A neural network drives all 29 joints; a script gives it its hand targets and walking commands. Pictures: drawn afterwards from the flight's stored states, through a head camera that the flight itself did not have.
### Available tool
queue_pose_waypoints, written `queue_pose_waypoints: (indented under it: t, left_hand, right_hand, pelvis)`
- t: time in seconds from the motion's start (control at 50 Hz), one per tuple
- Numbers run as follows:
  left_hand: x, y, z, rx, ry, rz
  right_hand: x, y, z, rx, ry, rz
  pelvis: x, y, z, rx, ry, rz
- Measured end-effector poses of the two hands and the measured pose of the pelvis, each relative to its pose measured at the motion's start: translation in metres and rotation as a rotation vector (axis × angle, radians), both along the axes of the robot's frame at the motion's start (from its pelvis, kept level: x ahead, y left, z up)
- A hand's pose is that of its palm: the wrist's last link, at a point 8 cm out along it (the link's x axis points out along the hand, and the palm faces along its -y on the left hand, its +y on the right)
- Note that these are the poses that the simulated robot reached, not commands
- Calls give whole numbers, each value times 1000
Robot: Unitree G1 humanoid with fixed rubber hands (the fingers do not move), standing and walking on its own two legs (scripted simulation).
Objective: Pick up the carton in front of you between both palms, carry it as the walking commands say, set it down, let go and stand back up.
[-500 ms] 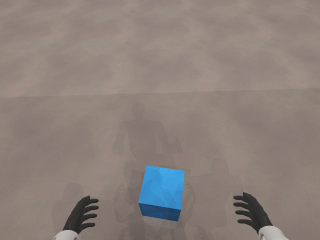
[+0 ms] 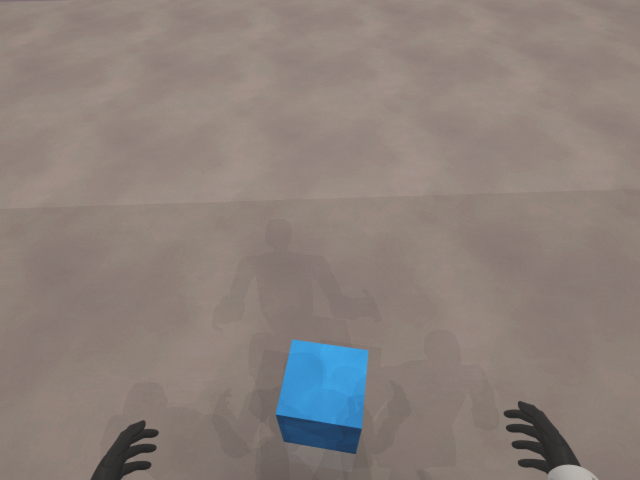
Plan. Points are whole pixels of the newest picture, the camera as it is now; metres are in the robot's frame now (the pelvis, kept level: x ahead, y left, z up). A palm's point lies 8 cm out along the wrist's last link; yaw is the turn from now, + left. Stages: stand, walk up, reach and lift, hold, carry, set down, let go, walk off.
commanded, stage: stand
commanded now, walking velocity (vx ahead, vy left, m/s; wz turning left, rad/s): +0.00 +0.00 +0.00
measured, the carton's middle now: (324, 397) +0.43 +0.01 -0.64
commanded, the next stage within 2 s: none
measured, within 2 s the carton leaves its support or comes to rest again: neither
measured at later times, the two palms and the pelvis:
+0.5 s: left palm out of the picture +0.13 +0.29 -0.08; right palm (572, 477) +0.14 -0.29 -0.09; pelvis +0.01 +0.00 +0.00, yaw +0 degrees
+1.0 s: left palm out of the picture +0.09 +0.30 -0.09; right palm out of the picture +0.10 -0.30 -0.09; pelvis +0.00 +0.00 +0.01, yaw +0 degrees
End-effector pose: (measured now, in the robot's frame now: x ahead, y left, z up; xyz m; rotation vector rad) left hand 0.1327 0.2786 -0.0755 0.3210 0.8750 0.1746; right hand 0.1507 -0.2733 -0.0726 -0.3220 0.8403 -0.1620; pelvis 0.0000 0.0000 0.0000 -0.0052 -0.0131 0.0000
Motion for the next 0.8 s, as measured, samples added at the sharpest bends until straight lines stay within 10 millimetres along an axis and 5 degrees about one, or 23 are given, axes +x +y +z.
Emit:
queue_pose_waypoints:
  t: [0.14,0.44,0.8]
  left_hand:
    - [-3,16,0,43,44,27]
    - [3,9,-7,29,71,30]
    - [-22,19,-8,40,130,50]
  right_hand:
    - [-1,-11,-9,-20,52,2]
    - [-4,-17,-15,-31,102,-11]
    - [-33,-27,-17,-42,167,-35]
  pelvis:
    - [8,-1,1,3,12,2]
    - [15,-3,3,5,2,3]
    - [4,-3,8,6,-19,2]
